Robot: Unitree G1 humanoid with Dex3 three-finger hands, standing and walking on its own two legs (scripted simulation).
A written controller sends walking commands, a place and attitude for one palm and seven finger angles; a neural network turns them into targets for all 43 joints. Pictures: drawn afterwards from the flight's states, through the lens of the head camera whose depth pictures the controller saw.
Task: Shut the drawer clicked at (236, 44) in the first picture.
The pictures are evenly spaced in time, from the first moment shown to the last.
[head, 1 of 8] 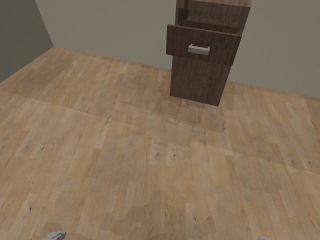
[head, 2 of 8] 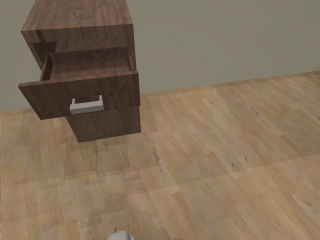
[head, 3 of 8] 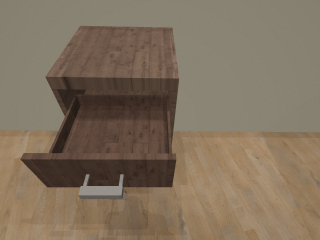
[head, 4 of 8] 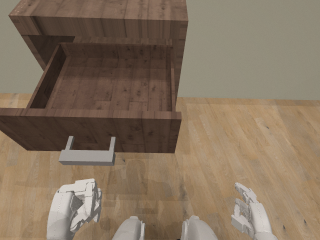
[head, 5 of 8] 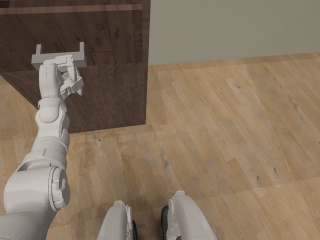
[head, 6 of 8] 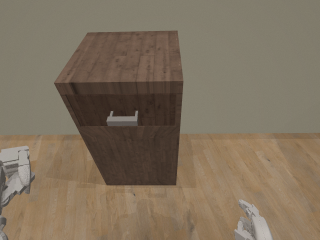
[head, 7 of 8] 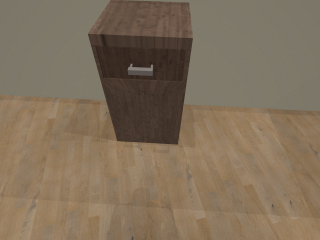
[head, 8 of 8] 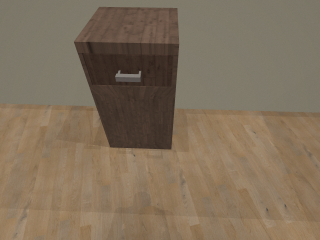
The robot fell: no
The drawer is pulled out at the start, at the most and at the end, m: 0.30 0.30 0.00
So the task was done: yes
